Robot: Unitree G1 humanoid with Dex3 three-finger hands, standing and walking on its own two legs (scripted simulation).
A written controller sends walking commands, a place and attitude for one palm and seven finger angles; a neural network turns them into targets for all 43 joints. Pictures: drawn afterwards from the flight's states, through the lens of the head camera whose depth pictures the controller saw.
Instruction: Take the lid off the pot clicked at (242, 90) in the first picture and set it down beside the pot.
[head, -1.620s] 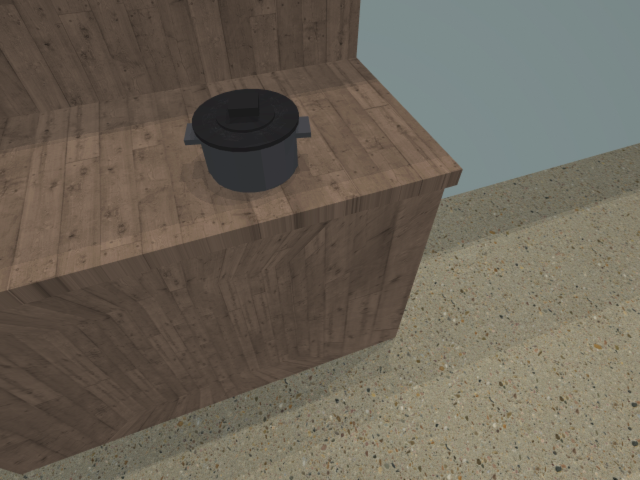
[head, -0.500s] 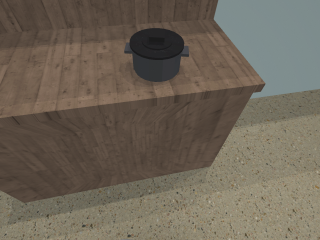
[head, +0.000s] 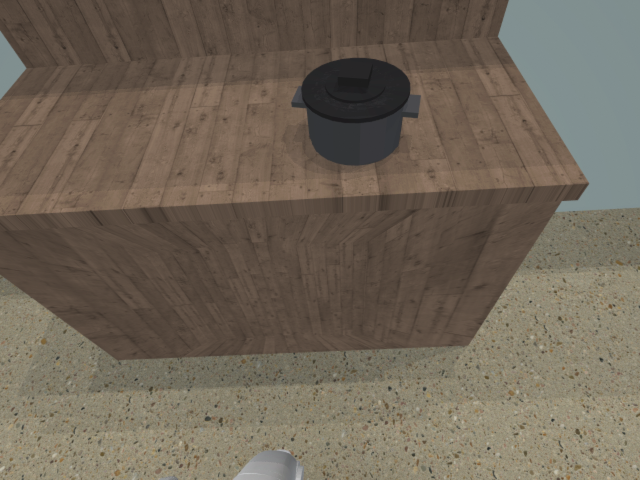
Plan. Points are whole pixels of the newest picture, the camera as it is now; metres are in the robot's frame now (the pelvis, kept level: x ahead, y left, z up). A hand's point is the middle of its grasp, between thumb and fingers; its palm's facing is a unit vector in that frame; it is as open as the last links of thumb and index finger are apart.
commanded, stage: take the last steps up to it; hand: left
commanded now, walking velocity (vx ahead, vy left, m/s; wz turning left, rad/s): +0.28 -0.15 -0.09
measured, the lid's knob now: (355, 74) +0.69 -0.02 +0.12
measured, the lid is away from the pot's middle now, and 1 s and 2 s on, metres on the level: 0.00 0.00 0.00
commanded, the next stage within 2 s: come to a stop and stand still in 0.60 s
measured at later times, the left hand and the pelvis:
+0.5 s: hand out of the picture +0.13 +0.14 -0.17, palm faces +0.00 -0.98 -0.18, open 7.3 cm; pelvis +0.10 -0.05 +0.00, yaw -2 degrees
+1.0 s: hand (317, 378) +0.29 +0.04 -0.18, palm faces +0.01 -0.98 -0.20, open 7.2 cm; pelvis +0.21 -0.14 -0.01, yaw -3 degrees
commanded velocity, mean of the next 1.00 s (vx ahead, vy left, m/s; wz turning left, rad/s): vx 0.06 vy -0.05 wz -0.04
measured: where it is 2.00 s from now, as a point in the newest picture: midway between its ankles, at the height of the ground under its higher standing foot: outside the picture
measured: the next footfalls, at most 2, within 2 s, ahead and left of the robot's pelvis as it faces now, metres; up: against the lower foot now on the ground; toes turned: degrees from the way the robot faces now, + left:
left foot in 0.22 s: +0.05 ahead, +0.12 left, +0.00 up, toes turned +2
right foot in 0.58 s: +0.17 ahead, -0.23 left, +0.00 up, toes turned -3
